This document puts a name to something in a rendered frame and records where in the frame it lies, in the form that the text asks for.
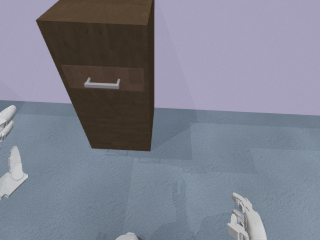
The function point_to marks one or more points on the drawer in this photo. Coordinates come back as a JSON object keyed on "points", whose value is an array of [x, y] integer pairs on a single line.
{"points": [[131, 79]]}

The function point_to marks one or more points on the left robot shin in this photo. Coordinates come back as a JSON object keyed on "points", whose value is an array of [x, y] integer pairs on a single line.
{"points": [[129, 233]]}

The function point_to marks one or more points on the left robot hand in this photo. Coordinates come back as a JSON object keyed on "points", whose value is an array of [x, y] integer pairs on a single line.
{"points": [[12, 180]]}

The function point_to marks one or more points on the handle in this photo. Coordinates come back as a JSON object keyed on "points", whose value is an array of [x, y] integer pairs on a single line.
{"points": [[89, 84]]}

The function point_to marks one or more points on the right robot hand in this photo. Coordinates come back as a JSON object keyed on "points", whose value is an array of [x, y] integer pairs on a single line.
{"points": [[250, 225]]}

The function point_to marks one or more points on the cabinet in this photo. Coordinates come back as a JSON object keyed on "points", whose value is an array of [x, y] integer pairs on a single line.
{"points": [[106, 33]]}

